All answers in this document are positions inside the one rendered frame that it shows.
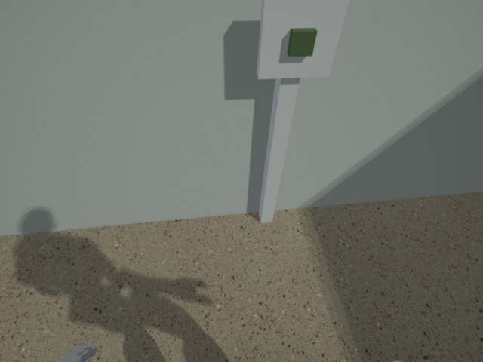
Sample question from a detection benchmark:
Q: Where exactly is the button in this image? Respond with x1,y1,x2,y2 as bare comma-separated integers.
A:
288,28,317,57

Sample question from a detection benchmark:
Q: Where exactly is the panel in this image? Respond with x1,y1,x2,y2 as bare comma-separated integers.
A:
257,0,349,223

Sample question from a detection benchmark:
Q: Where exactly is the robot left hand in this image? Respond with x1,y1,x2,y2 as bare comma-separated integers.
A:
57,344,97,362

